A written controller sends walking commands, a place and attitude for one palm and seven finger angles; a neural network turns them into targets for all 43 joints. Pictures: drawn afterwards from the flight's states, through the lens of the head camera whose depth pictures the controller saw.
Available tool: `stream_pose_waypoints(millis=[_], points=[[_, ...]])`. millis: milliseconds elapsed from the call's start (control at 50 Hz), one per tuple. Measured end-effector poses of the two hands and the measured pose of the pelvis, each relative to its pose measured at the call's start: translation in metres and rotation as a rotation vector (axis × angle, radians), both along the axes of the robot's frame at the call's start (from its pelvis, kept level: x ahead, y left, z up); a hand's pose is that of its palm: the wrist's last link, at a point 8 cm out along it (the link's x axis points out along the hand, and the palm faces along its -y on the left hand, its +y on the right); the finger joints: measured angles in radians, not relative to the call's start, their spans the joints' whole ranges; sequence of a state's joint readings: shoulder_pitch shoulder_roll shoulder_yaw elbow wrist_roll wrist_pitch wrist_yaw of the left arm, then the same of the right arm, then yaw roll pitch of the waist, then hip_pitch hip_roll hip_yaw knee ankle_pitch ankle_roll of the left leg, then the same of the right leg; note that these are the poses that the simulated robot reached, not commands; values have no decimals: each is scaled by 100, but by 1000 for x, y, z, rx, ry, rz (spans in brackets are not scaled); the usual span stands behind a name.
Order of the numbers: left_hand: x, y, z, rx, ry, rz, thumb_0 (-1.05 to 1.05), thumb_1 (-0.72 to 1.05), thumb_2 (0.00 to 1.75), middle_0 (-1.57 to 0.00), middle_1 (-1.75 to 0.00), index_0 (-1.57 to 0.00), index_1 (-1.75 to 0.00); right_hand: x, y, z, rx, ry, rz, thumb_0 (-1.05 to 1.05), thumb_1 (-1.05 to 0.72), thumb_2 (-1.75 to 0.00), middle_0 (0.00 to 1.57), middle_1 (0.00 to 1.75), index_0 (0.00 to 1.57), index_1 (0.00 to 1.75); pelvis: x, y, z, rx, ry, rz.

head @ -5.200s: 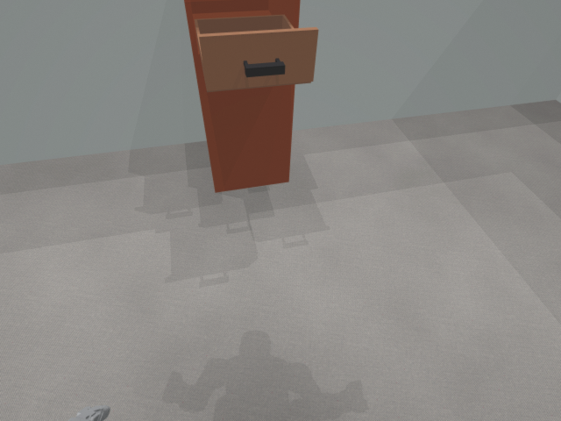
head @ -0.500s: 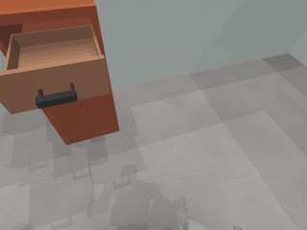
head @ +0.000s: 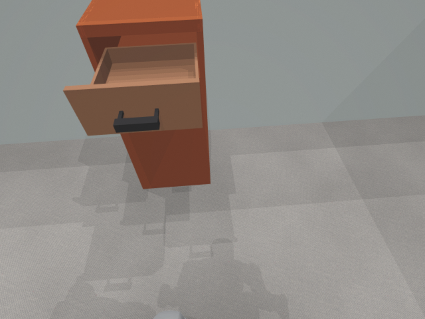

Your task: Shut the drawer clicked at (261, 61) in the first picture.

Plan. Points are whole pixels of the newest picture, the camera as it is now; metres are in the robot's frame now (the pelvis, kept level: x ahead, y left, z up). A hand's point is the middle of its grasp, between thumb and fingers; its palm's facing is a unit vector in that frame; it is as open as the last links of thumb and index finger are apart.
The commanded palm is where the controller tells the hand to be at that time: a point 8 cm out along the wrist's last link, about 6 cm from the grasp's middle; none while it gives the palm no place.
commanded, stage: take the last steps up to it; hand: left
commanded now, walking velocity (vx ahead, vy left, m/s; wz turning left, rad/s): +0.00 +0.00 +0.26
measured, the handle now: (138, 118) +0.59 +0.24 +0.02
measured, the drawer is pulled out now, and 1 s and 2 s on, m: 0.28 0.28 0.28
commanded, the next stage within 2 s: come to a stop and stand still in 1.16 s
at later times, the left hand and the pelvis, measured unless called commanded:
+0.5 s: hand out of the picture +0.04 +0.25 -0.17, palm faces +0.09 -0.98 -0.18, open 7.4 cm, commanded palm none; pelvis +0.03 +0.05 +0.01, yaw +3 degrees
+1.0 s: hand (156, 291) +0.20 +0.15 -0.16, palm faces +0.13 -0.96 -0.24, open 7.2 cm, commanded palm none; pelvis +0.18 -0.04 +0.00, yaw +5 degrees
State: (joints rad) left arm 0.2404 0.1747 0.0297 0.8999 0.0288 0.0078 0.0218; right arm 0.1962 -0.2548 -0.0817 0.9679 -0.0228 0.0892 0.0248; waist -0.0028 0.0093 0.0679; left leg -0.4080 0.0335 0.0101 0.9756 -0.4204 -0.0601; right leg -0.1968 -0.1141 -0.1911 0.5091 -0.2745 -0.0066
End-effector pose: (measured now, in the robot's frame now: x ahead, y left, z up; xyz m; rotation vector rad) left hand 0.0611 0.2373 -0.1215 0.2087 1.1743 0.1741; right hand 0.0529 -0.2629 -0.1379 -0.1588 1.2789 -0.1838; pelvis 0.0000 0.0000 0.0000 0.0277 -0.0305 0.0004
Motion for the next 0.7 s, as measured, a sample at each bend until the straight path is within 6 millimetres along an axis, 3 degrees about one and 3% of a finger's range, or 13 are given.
stream_pose_waypoints(millis=[180,240,320,420,500,620,700], points=[[-81,55,-41,-41,180,145,0,90,90,-20,-30,-20,-30,45,55,12,-60,-100,144,1,-91,-90,20,30,20,30,-8,38,-13,-33,5,47],[-91,65,-36,-51,219,150,0,91,90,-20,-30,-20,-29,44,73,22,-58,-116,153,1,-91,-90,20,30,20,30,-4,46,-5,-48,5,48],[-86,71,-26,-68,209,141,0,91,90,-20,-30,-20,-29,31,89,26,-42,-98,131,1,-92,-90,20,30,20,30,4,55,5,-56,7,61],[-63,70,-21,-78,183,126,0,91,90,-19,-30,-20,-29,2,90,22,-36,-27,77,0,-93,-90,21,30,20,30,18,59,9,-47,5,62],[-32,61,-21,-84,160,101,0,91,90,-19,-30,-20,-29,-28,88,15,-17,64,23,0,-92,-90,20,30,20,30,32,55,8,-33,-1,55],[40,36,-16,-84,95,34,0,91,90,-19,-30,-20,-29,-69,82,6,27,220,-60,1,-91,-90,20,30,20,30,58,37,5,-17,-1,45],[100,11,-12,-73,31,-17,0,91,90,-19,-30,-20,-29,-79,70,0,62,313,-103,1,-91,-90,20,30,20,30,83,17,-1,-11,7,38]])
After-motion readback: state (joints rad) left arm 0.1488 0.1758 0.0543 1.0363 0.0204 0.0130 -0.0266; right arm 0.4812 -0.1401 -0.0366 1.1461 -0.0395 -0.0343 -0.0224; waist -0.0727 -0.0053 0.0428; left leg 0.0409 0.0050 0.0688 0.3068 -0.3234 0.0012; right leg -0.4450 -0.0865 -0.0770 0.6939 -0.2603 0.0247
